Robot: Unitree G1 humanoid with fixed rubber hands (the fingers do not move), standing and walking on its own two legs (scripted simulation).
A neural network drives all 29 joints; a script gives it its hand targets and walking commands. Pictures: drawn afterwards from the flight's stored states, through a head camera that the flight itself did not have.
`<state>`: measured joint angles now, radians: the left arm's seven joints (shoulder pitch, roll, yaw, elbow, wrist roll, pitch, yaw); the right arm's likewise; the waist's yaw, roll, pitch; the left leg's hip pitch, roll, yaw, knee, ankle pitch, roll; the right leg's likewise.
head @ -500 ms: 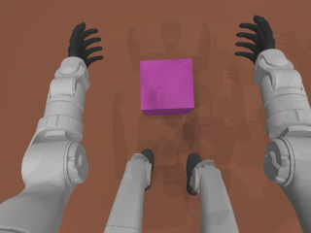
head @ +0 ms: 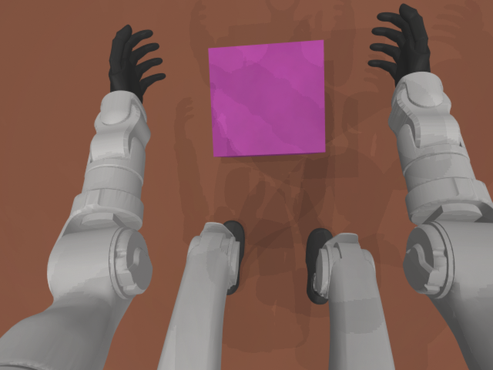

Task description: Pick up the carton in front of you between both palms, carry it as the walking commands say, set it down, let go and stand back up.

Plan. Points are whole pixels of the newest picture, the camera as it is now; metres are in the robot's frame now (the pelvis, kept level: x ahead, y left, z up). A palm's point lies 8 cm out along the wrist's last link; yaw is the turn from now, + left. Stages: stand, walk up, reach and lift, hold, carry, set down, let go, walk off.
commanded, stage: reach and lift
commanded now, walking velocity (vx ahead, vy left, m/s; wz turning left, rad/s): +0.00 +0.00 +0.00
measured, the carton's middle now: (267, 110) +0.50 +0.04 -0.42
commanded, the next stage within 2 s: none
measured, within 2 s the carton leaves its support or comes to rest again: leaves its support in 1.40 s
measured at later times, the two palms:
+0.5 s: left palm (178, 109) +0.48 +0.22 -0.34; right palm (363, 100) +0.51 -0.15 -0.34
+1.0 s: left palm (190, 107) +0.49 +0.20 -0.35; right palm (353, 98) +0.52 -0.13 -0.35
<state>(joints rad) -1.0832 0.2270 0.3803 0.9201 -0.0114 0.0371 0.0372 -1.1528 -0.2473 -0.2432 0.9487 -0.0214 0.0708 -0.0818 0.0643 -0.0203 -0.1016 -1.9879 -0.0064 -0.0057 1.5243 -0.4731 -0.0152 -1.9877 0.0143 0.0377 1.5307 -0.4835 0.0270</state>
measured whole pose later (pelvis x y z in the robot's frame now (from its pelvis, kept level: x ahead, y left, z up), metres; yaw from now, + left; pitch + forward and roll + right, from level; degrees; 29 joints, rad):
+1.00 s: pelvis -0.05 +0.00 -0.17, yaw +0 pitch +38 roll +1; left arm -1.47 0.33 0.11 1.15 -0.23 0.03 0.11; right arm -1.54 -0.35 -0.01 1.20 0.22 0.05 -0.11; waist 0.06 -0.01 0.37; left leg -2.27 -0.02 -0.02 2.17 -0.56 -0.03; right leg -2.27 0.03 0.03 2.18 -0.57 0.03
